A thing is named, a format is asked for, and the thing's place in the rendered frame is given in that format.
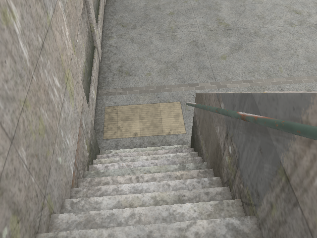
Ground stairs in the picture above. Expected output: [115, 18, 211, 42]
[36, 144, 263, 238]

